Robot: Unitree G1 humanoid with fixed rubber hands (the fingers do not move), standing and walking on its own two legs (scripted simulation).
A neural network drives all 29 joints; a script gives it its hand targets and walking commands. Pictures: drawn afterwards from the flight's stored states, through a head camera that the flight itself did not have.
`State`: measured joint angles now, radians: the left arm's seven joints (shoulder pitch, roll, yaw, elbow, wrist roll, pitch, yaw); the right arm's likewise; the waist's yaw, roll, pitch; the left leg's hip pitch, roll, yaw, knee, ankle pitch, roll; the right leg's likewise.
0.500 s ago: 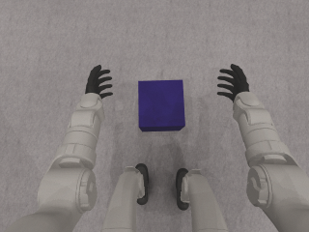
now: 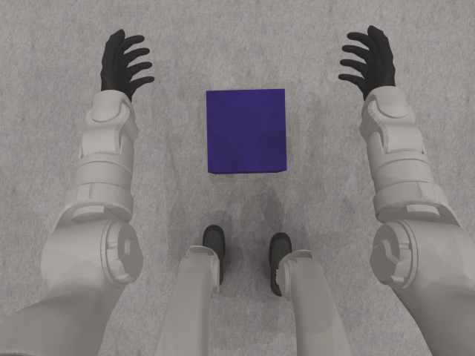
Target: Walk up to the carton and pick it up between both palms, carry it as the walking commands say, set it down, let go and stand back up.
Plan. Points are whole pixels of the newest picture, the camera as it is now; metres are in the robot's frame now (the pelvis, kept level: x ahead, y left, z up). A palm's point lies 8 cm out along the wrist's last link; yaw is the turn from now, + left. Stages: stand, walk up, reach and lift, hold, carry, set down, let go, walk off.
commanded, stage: reach and lift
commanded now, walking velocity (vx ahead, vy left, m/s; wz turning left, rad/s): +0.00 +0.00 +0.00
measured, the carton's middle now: (245, 136) +0.49 +0.02 -0.55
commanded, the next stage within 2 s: none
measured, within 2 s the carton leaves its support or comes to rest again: neither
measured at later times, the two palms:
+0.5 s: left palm (154, 112) +0.50 +0.21 -0.27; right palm (339, 107) +0.51 -0.17 -0.26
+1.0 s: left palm (175, 127) +0.49 +0.20 -0.41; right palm (317, 124) +0.51 -0.16 -0.41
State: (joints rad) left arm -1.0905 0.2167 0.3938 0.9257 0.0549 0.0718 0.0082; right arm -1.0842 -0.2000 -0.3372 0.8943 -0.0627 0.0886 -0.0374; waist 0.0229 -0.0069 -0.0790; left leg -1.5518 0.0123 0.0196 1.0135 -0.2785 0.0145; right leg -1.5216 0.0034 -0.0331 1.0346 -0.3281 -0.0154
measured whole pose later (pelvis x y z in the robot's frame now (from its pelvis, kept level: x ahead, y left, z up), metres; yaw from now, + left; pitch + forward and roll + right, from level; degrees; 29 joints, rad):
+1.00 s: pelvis -0.05 +0.00 -0.25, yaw -1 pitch +41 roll -1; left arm -1.46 0.35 0.15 1.17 -0.20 0.06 0.12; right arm -1.46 -0.34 -0.11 1.13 0.16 0.09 -0.13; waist 0.03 0.00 0.25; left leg -2.23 0.03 0.01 2.05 -0.53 0.02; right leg -2.19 0.00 -0.04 2.07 -0.60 -0.02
